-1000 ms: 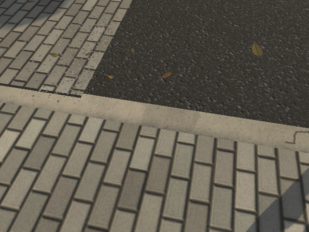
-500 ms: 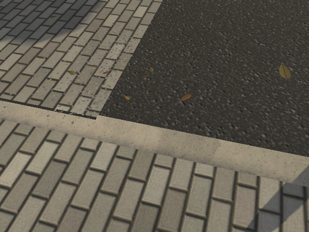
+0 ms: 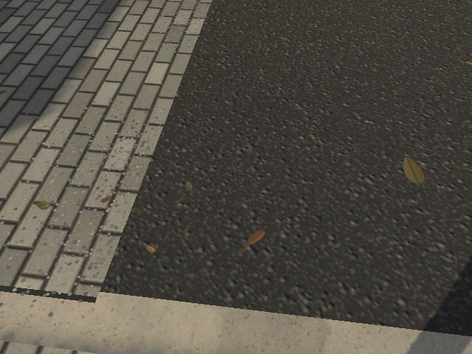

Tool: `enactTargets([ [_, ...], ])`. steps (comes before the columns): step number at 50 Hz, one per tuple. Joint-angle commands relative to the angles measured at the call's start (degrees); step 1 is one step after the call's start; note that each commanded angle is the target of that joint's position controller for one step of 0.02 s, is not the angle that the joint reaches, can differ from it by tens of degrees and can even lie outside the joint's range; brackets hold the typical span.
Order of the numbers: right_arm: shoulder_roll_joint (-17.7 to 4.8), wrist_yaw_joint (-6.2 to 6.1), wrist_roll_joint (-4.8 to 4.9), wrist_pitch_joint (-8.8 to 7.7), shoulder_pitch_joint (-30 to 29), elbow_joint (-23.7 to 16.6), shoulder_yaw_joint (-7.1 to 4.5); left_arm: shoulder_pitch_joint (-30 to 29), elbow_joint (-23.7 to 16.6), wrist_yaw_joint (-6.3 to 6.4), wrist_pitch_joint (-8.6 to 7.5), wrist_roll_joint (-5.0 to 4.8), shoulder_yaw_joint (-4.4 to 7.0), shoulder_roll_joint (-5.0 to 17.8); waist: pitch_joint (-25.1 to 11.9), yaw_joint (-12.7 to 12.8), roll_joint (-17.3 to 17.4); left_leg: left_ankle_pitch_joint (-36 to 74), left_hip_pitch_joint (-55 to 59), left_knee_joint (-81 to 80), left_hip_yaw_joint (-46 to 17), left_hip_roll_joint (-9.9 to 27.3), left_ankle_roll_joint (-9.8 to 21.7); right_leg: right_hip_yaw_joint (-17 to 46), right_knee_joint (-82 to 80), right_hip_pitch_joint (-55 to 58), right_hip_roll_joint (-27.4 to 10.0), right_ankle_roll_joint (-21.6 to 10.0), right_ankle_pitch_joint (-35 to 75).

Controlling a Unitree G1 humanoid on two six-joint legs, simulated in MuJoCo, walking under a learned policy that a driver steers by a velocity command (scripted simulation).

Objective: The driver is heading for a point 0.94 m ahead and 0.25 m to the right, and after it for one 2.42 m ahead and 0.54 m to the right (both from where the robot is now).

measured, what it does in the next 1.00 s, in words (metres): goes down, turning right: right foot, then left foot 0.05 m lower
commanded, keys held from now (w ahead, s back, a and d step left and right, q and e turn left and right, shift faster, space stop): w+e+shift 0.60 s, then w+shift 0.20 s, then w+q+shift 0.20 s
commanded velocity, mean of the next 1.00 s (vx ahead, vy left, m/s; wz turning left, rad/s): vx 1.00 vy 0.00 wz -0.54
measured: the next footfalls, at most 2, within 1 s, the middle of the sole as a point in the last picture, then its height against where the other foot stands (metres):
right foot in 0.20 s outside the picture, level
left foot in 0.66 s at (245, 271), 0.05 m lower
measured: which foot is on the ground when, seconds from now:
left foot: down 0.00-0.22, up 0.24-0.64, down 0.66-1.00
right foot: up 0.00-0.18, down 0.20-0.66, up 0.68-1.00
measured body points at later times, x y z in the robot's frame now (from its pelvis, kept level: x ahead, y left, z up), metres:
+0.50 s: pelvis +0.46 -0.07 +0.00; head +0.47 -0.08 +0.45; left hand +0.54 +0.18 -0.12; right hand +0.64 -0.37 -0.04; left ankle +0.72 +0.06 -0.68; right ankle +0.38 -0.11 -0.74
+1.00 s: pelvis +0.88 -0.19 -0.05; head +0.91 -0.20 +0.40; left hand +1.23 -0.21 -0.09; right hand +0.64 -0.31 -0.17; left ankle +0.82 -0.01 -0.78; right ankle +0.98 -0.44 -0.73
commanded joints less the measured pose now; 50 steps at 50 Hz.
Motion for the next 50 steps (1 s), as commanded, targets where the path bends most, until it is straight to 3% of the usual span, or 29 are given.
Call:
enactTargets([
  [1,-7.85,-1.28,0.25,-2.1,-4.21,-4.94,-0.78,-3.88,-2.96,-0.95,-0.72,-0.49,-0.07,1.56,9.53,1.47,1.28,11.07,-12.8,-14.47,-3.61,13.64,6.48,-2.73,-12.94,7.8,1.45,-0.23,14.16],
  [5,-10.58,-1.91,0.03,-1.15,-1.22,-4.17,-1.08,-11.14,-6.82,-3.5,-1.38,-1.79,0.23,1.82,11.57,-0.5,3.05,18.08,1.12,-14.61,2.49,16.24,3.22,-3.83,-27.59,8.84,5.2,-1.81,16.05],
  [7,-12.39,-2.2,-2.02,-0.04,-3.68,-6.08,-1.45,-6.96,-6.55,-4.79,-1.68,-1.78,1.92,5.04,6.63,2.83,6.18,48.66,7.98,-6.35,5.39,17.02,1.44,-8.27,-24.39,15.85,10.12,-3.41,11.16],
  [8,-13.46,-2.59,-2.9,0.8,-4.2,-6.92,-1.85,-4.11,-6.57,-4.91,-1.26,-2.03,2.84,6.91,3.64,5.17,8.83,67.11,10.93,0.95,6.09,17.49,0.84,-11.09,-20.96,19.45,13.22,-4.43,3.75],
  [9,-14.42,-2.93,-3.58,1.79,-6.44,-7.95,-2.2,5.24,-4.85,-4.82,-0.58,-2.24,4.1,9.29,-0.58,10.58,11.08,80.43,10.8,14.23,6.38,18.39,0.81,-11.87,-17.83,27.23,15.12,-6.2,-3.14],
  [10,-15.02,-3.0,-3.15,2.38,-10.8,-9.92,-2.35,20.43,-0.9,-4.39,0.18,-1.74,5.82,12.76,-6.23,18.11,10.9,80.75,2.66,33.32,6.19,17.56,0.44,-9.58,-20.18,44.1,15.05,-8.65,-5.1],
  [11,-9.84,-2.47,-3.32,1.28,-8.23,-11.53,-0.85,28.61,1.44,-3.35,1.21,-1.42,7.11,17.42,-9.3,17.48,-3.82,42.2,-18.08,60.21,5.19,11.03,-1.36,3.11,-19.9,62.13,8.25,-13.32,-16.09],
  [12,-0.48,-0.37,0.32,-1.85,-1.06,-14.12,2.04,24.67,-0.32,-3.39,0.64,-0.52,6.87,17.24,-16.17,7.85,-19.96,-11.73,-42.8,77.51,-5.5,0.4,-3.07,42.24,-35.63,76.65,-5.69,-25.67,-44.17],
  [13,-8.83,-0.09,2.31,-4.67,-11.58,-17.46,0.56,25.67,-0.3,-2.85,0.02,0.05,5.92,11.7,-13.99,11.78,-12.47,-7.63,-45.85,74.5,-13.07,2.08,1.45,50.8,-47.56,73.77,-4.63,-21.09,-44.3],
  [14,-10.57,-0.32,2.69,-5.55,-18.84,-20.52,0.1,23.08,-0.82,-2.97,-0.55,1.0,4.95,8.89,-7.42,10.32,-4.38,-3.73,-46.31,68.92,-13.56,4.55,3.31,44.82,-47.47,66.52,-3.19,-17.35,-35.45],
  [15,-9.11,-0.7,1.5,-5.75,-19.54,-21.28,0.49,19.25,-1.81,-3.43,-0.98,0.81,4.72,8.18,-4.17,6.39,4.45,-2.23,-43.38,64.22,-13.92,6.23,3.13,40.46,-46.85,56.8,-1.81,-17.36,-28.35],
  [16,-8.71,-0.98,0.24,-5.22,-18.25,-20.78,0.25,15.26,-2.94,-3.29,-1.16,0.52,4.74,8.1,-2.62,3.45,7.4,-1.63,-38.86,58.87,-14.17,8.2,2.27,35.52,-46.77,48.73,0.53,-17.04,-24.62],
  [19,-9.61,-1.08,-0.47,-2.38,-17.25,-21.3,-0.86,10.35,-4.76,-1.95,-0.54,-1.01,4.23,7.19,4.07,-0.65,5.83,-2.47,-31.44,43.36,-12.72,10.57,-1.59,25.27,-49.13,32.94,6.22,-15.96,-19.08],
  [23,-6.37,-0.89,-2.42,-2.69,-29.14,-26.41,-0.03,13.55,-3.4,0.77,0.14,-1.76,5.09,8.84,7.29,4.29,2.53,26.93,-21.16,18.77,-8.47,7.04,-3.86,15.79,-44.56,19.64,12.85,-11.11,-14.59],
  [25,-5.91,-0.37,-0.83,-2.64,-32.03,-27.9,-0.44,16.61,-2.44,1.02,0.85,-2.09,5.33,9.06,5.27,7.23,0.31,34.51,-13.75,14.08,-8.31,4.4,-4.74,18.71,-42.68,18.28,12.46,-8.91,-22.83],
  [29,-9.54,-0.7,1.78,-2.94,-35.8,-30.43,-2.37,18.43,-1.12,1.57,1.44,-2.78,5.43,7.32,6.51,8.32,-3.26,25.76,-18.26,5.96,-13.77,6.08,-4.97,26.04,-33.59,33.56,9.84,-7.02,-26.51],
  [30,-10.63,-0.77,2.15,-3.32,-34.13,-30.14,-3.05,18.2,-1.01,1.67,1.91,-2.56,5.67,7.49,6.04,7.33,-3.78,23.6,-17.78,4.75,-13.91,6.8,-4.77,26.85,-30.12,37.1,9.3,-6.51,-22.94],
  [32,-13.61,-1.17,2.74,-3.64,-14.35,-25.3,-5.59,16.34,-1.26,0.83,2.56,-0.22,5.23,7.14,-4.95,-2.37,-3.4,19.36,-0.24,8.74,-11.33,8.87,-3.71,20.79,-8.89,38.71,11.81,-3.85,-7.35],
  [33,-14.52,-1.4,2.1,-2.84,-0.97,-22.15,-5.39,16.19,-2.2,-0.26,2.09,1.0,3.11,1.54,-14.28,-6.28,0.88,10.51,20.48,19.97,-17.92,15.47,-2.69,17.92,10.99,24.05,12.69,-2.71,-23.23],
  [34,-18.25,-0.69,-0.08,-2.14,2.51,-20.72,-5.67,29.49,-1.7,-0.04,1.06,-0.43,1.27,-4.86,-17.71,0.2,27.7,14.4,31.24,16.74,-38.54,23.72,2.37,15.44,31.27,7.63,18.25,-0.92,-41.79],
  [35,-19.82,0.22,0.21,-1.65,3.2,-18.21,-6.51,31.46,-2.74,0.38,0.34,-5.09,0.98,0.18,-18.15,0.67,33.83,-28.62,31.82,0.95,-64.39,32.56,10.31,11.19,34.02,-4.81,12.69,-0.86,-32.1],
  [36,-12.02,-0.33,-0.07,-1.02,-0.91,-19.89,-5.22,18.96,-3.03,0.99,0.42,-4.49,1.78,5.42,-6.27,-2.76,15.76,-33.57,21.72,-4.81,-58.72,28.44,9.82,8.59,31.95,-6.31,9.43,-1.1,-25.61],
  [37,-10.24,-0.44,-0.8,-0.89,-5.35,-19.81,-4.3,9.01,-5.19,1.11,0.3,-2.63,2.36,7.2,2.08,-3.2,3.03,-21.46,11.14,-5.09,-49.2,24.75,8.29,6.81,28.05,-4.1,8.75,-1.1,-20.76],
  [38,-9.85,-0.02,-1.26,-1.61,-7.31,-19.12,-3.91,5.5,-5.92,1.05,0.11,-0.93,2.39,5.88,4.8,-1.55,0.12,-10.03,4.19,-3.36,-42.96,22.46,8.57,9.05,23.35,-1.15,7.07,-1.41,-18.44],
  [41,-4.3,0.44,0.25,-1.52,-7.81,-14.97,-2.06,5.74,-7.18,0.09,0.19,-0.39,2.0,2.44,4.45,3.35,7.15,4.38,-3.12,-4.01,-27.67,15.54,7.04,6.33,9.85,5.39,3.57,-1.49,-17.57],
  [43,-5.46,0.2,1.24,-1.17,-5.78,-13.68,-1.96,1.97,-9.53,-0.3,-0.39,1.27,1.06,0.98,6.0,3.62,6.48,14.62,-4.52,-5.17,-26.65,15.34,9.24,2.91,3.66,2.91,3.13,-0.04,-14.15],
  [45,-7.73,-0.54,1.42,-0.93,-4.28,-13.37,-2.44,-4.28,-12.16,-0.91,-1.31,1.79,0.16,0.55,7.45,2.27,4.07,18.98,-7.22,-6.91,-24.15,14.75,9.75,1.21,-8.07,4.96,3.94,1.06,-6.66],
  [47,-8.84,-1.28,1.98,-0.58,-1.52,-12.66,-2.48,-10.7,-13.97,-1.96,-2.05,1.3,-0.2,0.39,8.35,0.09,4.15,19.09,-12.17,-9.84,-21.09,13.42,9.03,-1.02,-19.07,14.56,7.07,2.23,1.56],
  [50,-8.81,-2.0,2.61,0.22,1.98,-11.05,-1.88,-14.32,-15.18,-2.64,-2.76,-0.11,1.04,3.16,8.33,-0.15,6.2,21.83,-10.27,-10.45,-20.63,14.61,7.99,-0.84,-28.01,25.37,10.31,2.57,5.69],
])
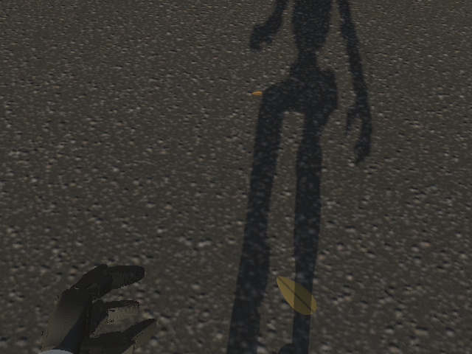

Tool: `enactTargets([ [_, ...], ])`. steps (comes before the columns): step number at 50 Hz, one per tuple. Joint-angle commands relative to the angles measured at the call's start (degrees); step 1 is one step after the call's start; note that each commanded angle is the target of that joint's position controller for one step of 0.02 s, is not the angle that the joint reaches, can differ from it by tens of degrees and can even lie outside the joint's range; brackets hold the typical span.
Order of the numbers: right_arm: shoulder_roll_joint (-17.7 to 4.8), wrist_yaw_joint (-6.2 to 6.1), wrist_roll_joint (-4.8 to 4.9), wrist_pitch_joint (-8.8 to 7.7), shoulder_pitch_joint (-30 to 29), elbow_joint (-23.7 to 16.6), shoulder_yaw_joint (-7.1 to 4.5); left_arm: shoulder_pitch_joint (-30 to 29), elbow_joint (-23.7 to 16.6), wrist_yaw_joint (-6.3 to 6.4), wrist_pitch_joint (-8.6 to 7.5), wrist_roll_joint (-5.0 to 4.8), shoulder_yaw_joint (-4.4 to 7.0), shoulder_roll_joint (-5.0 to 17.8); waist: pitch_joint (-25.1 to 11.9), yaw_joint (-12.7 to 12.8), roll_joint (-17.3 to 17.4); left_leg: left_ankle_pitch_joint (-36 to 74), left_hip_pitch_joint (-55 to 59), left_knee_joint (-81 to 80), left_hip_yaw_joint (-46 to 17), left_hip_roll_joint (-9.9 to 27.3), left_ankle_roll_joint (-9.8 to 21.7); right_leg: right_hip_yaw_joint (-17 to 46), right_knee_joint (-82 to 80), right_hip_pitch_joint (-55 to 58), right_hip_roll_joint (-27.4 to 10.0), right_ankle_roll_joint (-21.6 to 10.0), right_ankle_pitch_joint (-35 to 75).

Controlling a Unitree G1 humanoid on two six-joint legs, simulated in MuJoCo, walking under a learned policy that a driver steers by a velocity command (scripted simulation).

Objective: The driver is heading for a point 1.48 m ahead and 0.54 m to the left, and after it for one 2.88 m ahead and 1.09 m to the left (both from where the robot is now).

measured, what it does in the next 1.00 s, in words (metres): goes down, turning left: right foot, then left foot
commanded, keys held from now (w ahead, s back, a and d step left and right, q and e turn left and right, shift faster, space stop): w+q+shift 0.68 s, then w+shift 0.04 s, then w+e+shift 0.28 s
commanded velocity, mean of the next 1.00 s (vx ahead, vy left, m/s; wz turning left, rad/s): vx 1.00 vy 0.00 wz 0.59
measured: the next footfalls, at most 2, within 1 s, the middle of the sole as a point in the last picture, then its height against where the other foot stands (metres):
right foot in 0.10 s outside the picture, level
left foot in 0.54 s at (127, 323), level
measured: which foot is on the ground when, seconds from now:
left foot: down 0.00-0.08, up 0.10-0.52, down 0.54-1.00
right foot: up 0.00-0.08, down 0.10-0.54, up 0.56-1.00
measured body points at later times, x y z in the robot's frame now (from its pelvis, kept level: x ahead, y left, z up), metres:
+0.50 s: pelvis +0.43 +0.07 -0.03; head +0.43 +0.10 +0.42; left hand +0.31 +0.34 -0.17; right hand +0.74 -0.07 -0.08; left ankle +0.58 +0.23 -0.71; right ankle +0.26 -0.14 -0.73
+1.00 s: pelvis +0.83 +0.30 -0.02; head +0.85 +0.32 +0.43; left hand +0.90 +0.63 -0.08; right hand +1.01 +0.08 -0.14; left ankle +0.59 +0.21 -0.73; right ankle +1.06 +0.35 -0.72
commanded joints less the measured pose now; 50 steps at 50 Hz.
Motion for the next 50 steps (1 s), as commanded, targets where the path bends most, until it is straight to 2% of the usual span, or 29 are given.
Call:
enactTargets([
  [1,-8.61,-0.95,0.64,-0.65,-5.14,-4.66,-1.02,-5.25,-5.42,-0.46,-1.61,-0.98,2.03,5.49,4.47,6.48,6.38,33.71,-14.51,-4.76,-10.03,13.02,7.81,-1.99,-8.01,19.1,4.28,0.01,3.83],
  [3,-10.78,-0.87,-0.28,0.24,-5.04,-3.9,-1.29,2.86,-4.21,0.43,-1.7,-1.15,4.14,9.35,-2.68,12.25,9.49,55.06,-10.9,9.54,-8.29,12.06,5.42,-3.7,-8.36,30.78,6.66,-2.22,-2.74],
  [4,-11.89,-0.57,-1.2,0.54,-8.16,-4.81,-1.46,14.1,-2.3,1.29,-1.44,-1.29,5.11,11.07,-8.29,18.91,11.38,54.8,-19.4,23.11,-7.73,10.39,3.48,-1.04,-6.1,46.07,2.72,-3.94,-4.08],
  [5,-9.01,-0.55,-3.15,0.23,-10.02,-7.37,-0.58,29.23,0.31,2.57,-0.56,-0.73,6.31,15.58,-19.82,24.27,5.03,37.37,-31.12,42.84,-5.78,6.45,2.26,10.77,-3.75,65.54,-9.13,-6.33,-14.76],
  [6,0.16,-0.24,0.12,-0.59,0.08,-7.97,1.93,30.4,2.1,1.49,-0.5,0.22,6.18,17.44,-31.65,16.79,-16.0,-7.14,-47.56,61.5,-5.24,2.39,0.98,40.69,-11.63,79.66,-24.47,-14.76,-34.01],
  [7,-5.57,-1.0,2.45,-0.66,-5.12,-8.04,0.59,30.12,2.37,1.63,-0.1,-0.02,5.48,11.3,-23.77,19.05,-14.05,-4.72,-53.94,66.73,-4.39,5.48,1.34,44.07,-19.47,72.72,-21.47,-12.88,-43.12],
  [8,-8.03,-1.44,2.54,-0.41,-13.24,-9.92,-0.4,26.85,3.71,2.05,0.11,-0.54,4.81,8.5,-11.6,18.99,-10.05,-0.01,-58.2,67.08,-1.78,7.43,1.19,33.38,-20.55,63.64,-19.27,-10.44,-36.23],
  [9,-7.54,-1.52,1.52,-0.07,-16.92,-10.79,-0.53,23.55,4.57,1.99,0.29,-0.09,4.41,7.48,-5.74,16.64,-3.03,3.02,-55.96,65.69,-0.68,9.67,1.08,25.91,-21.97,53.78,-17.64,-9.69,-25.57],
  [10,-6.28,-1.26,0.45,0.5,-18.41,-11.21,-0.77,20.77,5.28,1.72,0.3,0.9,4.05,5.63,-2.1,13.96,-1.3,4.33,-53.01,64.09,-0.42,11.1,1.1,20.2,-23.76,45.44,-15.71,-9.33,-20.1],
  [11,-4.06,-0.71,0.67,1.64,-17.14,-11.52,-0.73,18.18,6.11,1.6,0.19,1.62,3.75,3.94,0.06,10.8,-2.98,4.33,-50.28,63.44,-1.01,12.84,1.02,15.28,-25.49,39.34,-14.69,-8.88,-18.06],
  [13,-1.39,-0.24,1.39,3.93,-17.62,-12.96,-0.43,13.34,7.07,1.08,0.1,0.24,3.75,2.59,3.87,7.5,-4.43,1.81,-49.56,61.1,-0.86,15.36,0.5,6.81,-29.21,31.4,-14.84,-7.47,-14.68],
  [17,-3.62,0.98,-0.4,4.49,-21.76,-16.04,-0.55,9.33,7.62,1.89,-0.72,0.36,4.94,7.39,6.57,4.94,-1.94,18.8,-48.64,51.95,0.69,15.88,-0.64,-8.42,-32.03,26.04,-11.52,-5.7,-5.37],
  [19,-5.21,2.17,-0.82,4.1,-26.45,-16.94,-0.67,10.93,8.09,2.36,-0.84,0.11,5.35,9.64,7.13,6.72,2.2,27.92,-43.95,41.56,5.29,13.72,0.64,-14.63,-32.76,27.0,-8.76,-3.9,-4.4],
  [21,-6.44,3.29,-0.65,3.66,-30.5,-18.27,-0.94,14.15,8.83,2.29,-0.6,-0.17,5.96,13.17,7.3,8.3,3.59,30.93,-40.19,34.38,9.18,11.34,2.32,-16.77,-32.34,32.02,-9.41,-2.97,1.57],
  [23,-9.66,3.71,0.04,3.75,-30.17,-19.18,-2.12,15.27,8.76,2.15,0.49,-0.49,6.79,17.27,4.82,6.65,0.31,25.09,-36.48,32.04,14.0,6.76,4.27,-17.94,-25.59,40.72,-10.65,-2.08,28.93],
  [25,-14.5,3.4,1.03,4.61,-20.14,-18.06,-4.38,15.28,8.12,2.18,2.29,-0.95,7.45,20.13,-1.63,-0.03,-4.62,14.2,-24.16,33.1,17.35,1.52,6.81,-18.08,-6.95,43.71,-12.12,-2.0,54.32],
  [26,-18.78,2.87,0.72,5.18,-6.45,-14.37,-6.73,13.59,7.3,2.24,2.61,-1.04,7.23,19.82,-8.01,-6.76,-3.7,14.11,-5.24,30.22,15.58,-0.36,9.26,-16.92,10.58,35.84,-11.28,-1.51,54.09],
  [27,-21.27,1.78,1.31,5.91,-1.09,-11.57,-7.59,14.46,7.55,2.18,1.75,-0.41,5.26,13.33,-6.22,-6.84,6.48,13.12,6.61,27.62,6.09,2.47,11.53,-15.5,35.9,20.01,-3.61,1.45,7.36],
  [28,-25.37,2.02,0.18,4.91,-8.93,-14.58,-6.84,23.66,3.17,1.24,-0.95,0.04,2.06,3.15,-12.1,7.05,28.2,0.77,17.76,16.11,-27.88,12.7,22.53,-5.44,57.0,-2.35,7.03,2.77,-37.44],
  [29,-20.49,2.56,-0.5,3.47,-9.04,-17.6,-5.81,18.15,0.49,0.98,-3.36,-1.03,2.22,9.72,-19.83,3.02,17.97,-19.71,18.85,1.46,-45.98,18.43,22.81,5.58,55.33,-6.94,5.18,-0.26,-31.7],
  [30,-17.89,2.62,-1.21,2.1,-9.09,-17.18,-5.38,10.15,-0.79,1.28,-4.05,-2.84,3.06,12.78,-10.42,2.06,8.97,-21.47,10.66,-3.01,-45.54,18.31,19.06,4.78,50.21,-8.79,3.49,-1.8,-26.86],
  [31,-16.74,2.97,-1.56,1.05,-11.83,-16.89,-4.83,8.16,-0.91,2.02,-3.94,-2.15,2.72,11.23,-4.56,5.25,-1.56,-16.43,0.39,-2.82,-41.22,16.79,16.69,4.52,44.35,-5.85,1.25,-2.02,-23.51],
  [33,-15.04,2.43,-2.35,0.17,-18.91,-18.6,-4.21,12.51,0.56,2.3,-2.32,-0.15,2.86,10.37,-1.84,10.97,-1.4,-5.93,-14.28,-0.36,-31.83,12.28,16.65,6.39,37.22,3.1,-1.79,-0.28,-20.22],
  [35,-12.36,1.41,-1.32,0.36,-20.68,-18.47,-3.26,13.38,1.37,2.26,-0.58,0.33,3.26,10.18,0.93,12.36,-0.14,0.08,-20.39,-1.93,-22.84,9.19,15.81,5.07,29.18,6.0,-3.38,1.78,-19.42],
  [39,-8.64,-0.95,-1.06,0.51,-16.64,-15.21,-1.85,2.67,-1.32,1.61,-0.02,1.67,1.16,4.86,4.91,6.65,2.38,17.81,-24.93,-1.98,-6.42,4.13,12.07,-1.99,8.11,7.98,-2.92,4.54,3.77],
  [41,-9.58,-0.78,-1.06,0.15,-13.99,-13.68,-1.92,-1.07,-1.86,0.91,-0.45,0.82,0.55,3.54,5.18,3.19,4.07,14.5,-25.67,-4.97,-4.3,5.22,10.58,-4.78,-0.39,12.98,-1.47,3.6,14.87],
  [45,-10.7,-0.31,-1.29,-0.08,-9.66,-9.19,-1.95,-7.13,-4.04,-0.55,-0.8,-1.88,1.66,6.42,8.33,0.56,4.08,21.89,-7.6,-6.36,-2.38,11.03,8.78,-5.41,-10.2,4.13,-0.23,-0.1,12.03],
  [48,-13.43,-0.85,-3.41,0.74,-12.27,-8.2,-2.42,-1.95,-4.1,-1.83,-1.03,-2.7,3.09,9.13,2.53,5.39,7.14,57.79,3.97,1.75,1.98,13.57,5.58,-8.51,-8.8,7.09,4.82,-3.77,3.56],
  [50,-15.25,-1.31,-5.86,1.71,-16.2,-9.24,-2.87,13.61,-0.92,-1.25,0.37,-3.41,5.13,13.11,-6.99,14.31,11.12,85.55,6.69,18.89,3.97,14.08,4.44,-10.47,-2.98,19.9,8.1,-5.84,-3.91],
])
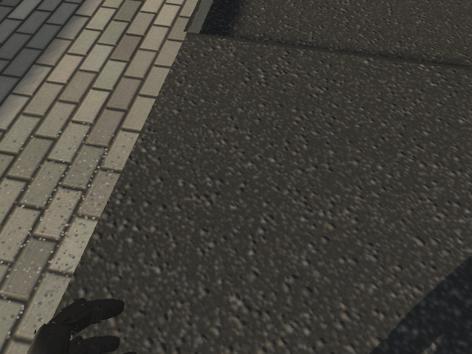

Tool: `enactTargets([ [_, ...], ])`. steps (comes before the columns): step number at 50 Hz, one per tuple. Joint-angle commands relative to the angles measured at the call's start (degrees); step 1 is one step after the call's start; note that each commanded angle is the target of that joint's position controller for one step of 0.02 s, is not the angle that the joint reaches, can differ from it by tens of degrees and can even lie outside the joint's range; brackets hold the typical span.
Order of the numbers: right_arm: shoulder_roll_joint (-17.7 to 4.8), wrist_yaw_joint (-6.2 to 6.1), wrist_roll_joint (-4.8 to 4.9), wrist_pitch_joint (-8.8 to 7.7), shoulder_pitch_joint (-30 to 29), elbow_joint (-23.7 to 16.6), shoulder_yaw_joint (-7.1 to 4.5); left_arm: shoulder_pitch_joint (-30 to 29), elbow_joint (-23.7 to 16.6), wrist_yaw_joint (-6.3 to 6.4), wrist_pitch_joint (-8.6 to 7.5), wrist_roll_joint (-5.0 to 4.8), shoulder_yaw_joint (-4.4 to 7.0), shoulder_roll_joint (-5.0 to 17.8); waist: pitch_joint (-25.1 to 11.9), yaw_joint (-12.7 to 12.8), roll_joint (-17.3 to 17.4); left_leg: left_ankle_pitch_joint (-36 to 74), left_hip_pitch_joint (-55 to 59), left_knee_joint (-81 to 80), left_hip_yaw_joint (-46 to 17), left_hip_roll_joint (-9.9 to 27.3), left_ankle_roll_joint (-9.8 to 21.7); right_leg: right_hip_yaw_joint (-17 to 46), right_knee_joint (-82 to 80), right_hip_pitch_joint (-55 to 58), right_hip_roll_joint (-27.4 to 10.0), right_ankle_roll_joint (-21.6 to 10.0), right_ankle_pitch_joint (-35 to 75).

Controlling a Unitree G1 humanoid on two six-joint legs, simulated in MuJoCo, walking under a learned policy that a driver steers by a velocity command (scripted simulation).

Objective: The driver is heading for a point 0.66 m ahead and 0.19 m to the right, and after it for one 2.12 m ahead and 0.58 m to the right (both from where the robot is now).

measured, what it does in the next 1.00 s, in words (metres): walks ahead, turning right: right foot, then left foot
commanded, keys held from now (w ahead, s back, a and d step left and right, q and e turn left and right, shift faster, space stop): w+e+shift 0.48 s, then e+shift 0.14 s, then q+shift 0.38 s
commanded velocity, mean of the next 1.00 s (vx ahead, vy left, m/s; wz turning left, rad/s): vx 0.69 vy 0.00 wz -0.48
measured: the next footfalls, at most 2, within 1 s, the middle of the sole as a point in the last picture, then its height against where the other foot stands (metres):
right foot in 0.02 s outside the picture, level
left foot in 0.46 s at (225, 272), level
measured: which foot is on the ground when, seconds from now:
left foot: down 0.00-0.04, up 0.06-0.44, down 0.46-0.86, up 0.88-1.00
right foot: up 0.00-0.00, down 0.02-0.48, up 0.50-0.82, down 0.84-1.00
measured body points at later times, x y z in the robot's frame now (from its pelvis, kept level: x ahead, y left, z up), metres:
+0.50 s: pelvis +0.49 -0.06 +0.00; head +0.52 -0.08 +0.45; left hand +0.57 +0.21 -0.12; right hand +0.68 -0.36 -0.02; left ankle +0.67 +0.02 -0.71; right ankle +0.23 -0.07 -0.67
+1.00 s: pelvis +0.72 -0.19 +0.02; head +0.76 -0.23 +0.47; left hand +1.03 -0.10 -0.05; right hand +0.64 -0.48 -0.11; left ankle +0.76 -0.03 -0.62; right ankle +0.76 -0.33 -0.71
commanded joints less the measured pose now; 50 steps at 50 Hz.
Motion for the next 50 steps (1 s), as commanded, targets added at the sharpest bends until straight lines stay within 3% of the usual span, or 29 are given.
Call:
enactTargets([
  [1,-12.07,-0.86,-2.18,0.78,-8.14,-4.28,-2.92,23.97,1.63,0.78,0.97,-0.68,5.05,11.96,-12.77,17.42,7.33,91.53,-11.34,36.26,4.45,14.16,-0.24,-0.14,3.88,31.25,2.12,-4.06,-3.86],
  [2,-6.21,-0.72,-3.1,0.08,-7.04,-5.69,-1.44,32.46,4.56,1.16,1.89,0.2,4.86,13.64,-17.52,16.55,-8.52,43.63,-32.79,61.84,3.7,6.79,-2.4,12.01,10.14,51.6,-3.45,-7.87,-14.64],
  [3,-0.8,0.8,1.78,-2.12,1.89,-7.23,0.67,30.62,4.65,0.67,0.92,1.45,4.89,13.8,-22.22,8.5,-25.81,-1.33,-56.12,75.38,-3.3,-2.28,-6.0,51.7,-6.45,65.35,-16.1,-19.41,-41.21],
  [4,-6.44,1.63,3.32,-4.07,-4.01,-8.19,0.33,28.19,3.29,1.44,1.14,2.27,4.48,8.64,-17.76,11.86,-13.77,4.52,-60.15,72.86,-6.93,1.39,-2.56,56.75,-14.89,62.82,-15.64,-16.02,-49.99],
  [5,-7.71,2.0,3.84,-5.08,-10.8,-10.27,0.2,25.39,2.63,1.52,0.95,2.98,4.05,7.75,-10.39,10.75,-4.8,8.32,-60.33,67.9,-6.82,3.76,-1.23,50.58,-15.59,53.94,-14.9,-13.73,-42.79],
  [6,-6.41,1.72,2.33,-5.68,-14.97,-11.18,0.49,23.12,2.57,0.76,0.54,2.94,3.93,7.71,-5.13,8.33,5.48,9.48,-57.28,62.52,-5.94,4.88,-0.65,46.33,-16.6,43.89,-12.32,-12.72,-34.4],
  [7,-5.55,1.38,1.11,-5.82,-14.97,-11.3,0.36,20.46,2.21,0.58,0.18,2.7,3.91,8.03,-3.12,5.46,6.88,10.27,-54.88,57.77,-6.22,6.08,-1.21,41.99,-16.7,37.82,-10.03,-13.3,-27.53],
  [10,-4.97,0.63,0.33,-4.47,-13.13,-11.35,0.05,18.25,2.39,1.2,0.56,0.96,3.15,6.17,1.19,1.72,2.93,10.38,-52.01,48.87,-4.48,8.29,-4.83,33.21,-18.23,27.27,-5.04,-13.44,-16.68],
  [15,-0.5,0.56,-0.39,-4.69,-28.49,-17.83,1.22,22.57,5.01,3.39,1.47,0.41,3.5,7.08,5.31,7.62,-1.09,33.04,-39.87,22.77,1.37,4.3,-8.56,25.43,-19.26,10.51,0.72,-8.79,-7.92],
  [20,-4.88,0.18,3.04,-5.17,-32.32,-20.57,-1.56,26.19,8.33,3.96,2.26,-0.77,3.8,6.02,2.39,8.55,-4.49,34.92,-32.22,9.57,-2.13,2.27,-8.37,30.89,-12.56,23.03,-1.25,-4.8,-5.24],
  [22,-8.89,-0.41,3.68,-5.72,-23.59,-19.76,-3.81,23.78,7.97,4.06,3.08,0.15,4.65,8.2,-4.45,2.33,-6.24,29.62,-22.9,9.06,-0.94,2.05,-6.43,30.06,0.9,28.78,-0.99,-2.46,14.43],
  [23,-9.98,-1.04,4.13,-5.16,-9.38,-17.53,-4.5,19.95,6.03,3.78,3.65,1.96,4.48,8.55,-14.67,-5.07,-7.76,25.07,-7.11,14.85,-3.93,7.69,-3.87,28.47,15.35,24.59,-1.05,-1.0,16.27],
  [24,-13.52,-1.74,4.11,-4.0,4.97,-15.12,-5.03,20.32,3.86,3.54,3.57,4.64,2.54,2.4,-25.49,-7.78,2.02,15.78,12.02,20.29,-15.08,18.61,-2.0,23.01,35.27,13.37,2.75,-0.42,-11.48],
  [25,-16.33,-0.04,1.59,-4.07,3.47,-12.68,-5.13,31.22,1.34,3.3,3.07,-0.73,0.48,-1.31,-34.32,0.4,34.02,0.9,24.17,8.03,-50.89,34.21,9.98,18.07,53.58,-5.29,5.84,2.08,-38.57],
  [26,-8.13,-0.17,0.66,-3.25,0.0,-15.31,-4.1,27.18,3.27,4.25,3.96,-1.57,1.34,4.89,-25.87,-2.32,22.58,-2.43,18.33,5.13,-47.61,29.68,7.89,16.65,56.95,-11.01,-0.26,3.02,-34.5],
  [27,-4.39,-0.63,0.35,-2.42,-3.24,-15.12,-3.03,18.35,1.69,4.35,4.47,-0.27,2.29,8.46,-15.78,-3.75,12.48,12.41,9.2,6.14,-32.54,26.57,5.21,13.9,55.93,-12.1,-1.78,3.59,-30.97],
  [28,-4.55,-0.46,-0.11,-1.87,-6.09,-14.1,-2.85,13.5,0.37,4.41,4.95,1.16,2.73,8.56,-8.34,-2.1,1.78,33.29,-1.62,6.68,-22.92,24.52,4.29,11.76,54.53,-9.84,-3.3,4.72,-30.08],
  [29,-4.38,-0.42,0.02,-1.68,-7.84,-12.78,-2.89,11.25,-1.06,4.27,5.16,2.14,3.28,8.31,-4.7,0.01,0.13,45.45,-8.74,6.97,-16.33,22.67,4.13,11.09,51.37,-8.41,-5.0,5.21,-30.23],
  [32,-2.8,-0.05,1.51,-2.09,-12.49,-9.42,-2.2,11.54,-3.09,3.44,6.57,0.37,2.03,2.52,0.48,4.53,5.01,50.69,-22.37,1.5,-6.71,20.18,3.98,8.95,40.27,-4.17,-7.97,5.62,-31.16],
  [35,-8.48,0.25,2.29,-2.28,-15.11,-7.42,-3.48,11.11,-3.06,2.25,5.12,1.72,0.76,1.26,-2.36,6.24,4.07,53.99,-29.19,-1.03,-0.04,17.5,4.89,7.36,19.87,7.83,-5.52,4.99,-16.75],
  [38,-10.56,1.01,4.22,-2.44,-13.03,-5.18,-3.67,7.69,-2.04,0.64,3.42,3.02,1.02,3.6,-4.61,5.42,3.3,48.7,-28.65,-0.09,0.63,15.82,3.23,6.51,6.79,18.5,-1.71,3.01,-2.25],
  [41,-11.29,0.99,4.2,-2.11,-10.22,-3.39,-3.45,8.99,-0.98,1.48,2.56,4.91,2.83,8.47,-6.53,8.26,1.84,49.99,-25.7,9.66,-0.69,13.75,-0.54,5.47,-1.87,28.23,-0.15,0.26,5.87],
  [42,-9.76,1.0,3.35,-2.08,-8.53,-3.48,-2.73,10.85,-0.9,2.33,2.41,5.64,3.76,11.84,-8.81,9.04,-0.34,42.41,-29.09,17.83,0.72,9.96,-3.31,7.43,-1.08,35.37,-4.2,-0.93,23.69],
  [43,-5.95,1.06,2.28,-1.75,-4.06,-4.52,-0.98,13.44,-2.37,3.55,3.06,7.98,3.93,15.13,-17.19,9.07,-11.28,8.63,-42.07,39.6,3.23,4.61,-8.07,22.57,2.87,50.21,-22.91,-9.16,51.96],
  [44,-6.65,0.91,3.21,-0.67,3.21,-2.93,-0.77,14.06,-3.41,3.71,4.4,6.98,3.2,13.11,-29.13,8.35,-15.61,-16.0,-44.89,53.13,-2.59,3.55,-9.09,29.77,4.64,54.77,-29.96,-14.87,58.21],
  [45,-11.42,0.93,4.04,0.57,2.9,-2.42,-2.24,12.4,-3.45,3.42,5.55,4.67,3.12,11.73,-27.74,8.3,-9.31,-14.48,-47.3,58.08,-4.13,5.84,-9.77,25.85,2.73,50.28,-27.12,-14.55,44.98],
  [46,-11.15,0.51,4.25,1.79,-0.55,-3.32,-2.56,9.86,-2.83,3.32,6.04,3.18,2.87,10.48,-21.37,7.1,-5.9,-11.01,-51.28,57.45,-1.59,7.8,-10.23,22.23,-0.41,44.92,-24.21,-12.47,30.26],
  [48,-9.0,-1.06,3.77,4.98,-1.36,-3.42,-2.75,4.28,-1.79,3.54,6.27,3.08,2.35,8.03,-11.65,3.79,-5.46,-4.64,-49.91,55.82,0.64,10.28,-12.25,16.14,-7.41,30.73,-20.1,-9.81,10.61],
  [50,-6.46,-1.98,3.25,7.23,0.93,-3.79,-2.69,-0.14,-1.77,3.91,6.11,4.37,2.72,7.76,-8.59,1.03,-7.9,0.36,-44.42,56.28,2.63,10.4,-13.58,10.72,-12.84,19.97,-19.2,-9.68,1.08],
])
Keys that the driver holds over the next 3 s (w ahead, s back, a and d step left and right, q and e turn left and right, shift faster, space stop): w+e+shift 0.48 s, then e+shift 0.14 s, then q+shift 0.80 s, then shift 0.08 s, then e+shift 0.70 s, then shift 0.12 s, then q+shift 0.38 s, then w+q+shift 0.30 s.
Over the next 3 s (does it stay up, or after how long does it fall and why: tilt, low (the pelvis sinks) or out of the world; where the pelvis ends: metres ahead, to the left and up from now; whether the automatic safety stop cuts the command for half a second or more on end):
stays up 0.89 -0.17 0.02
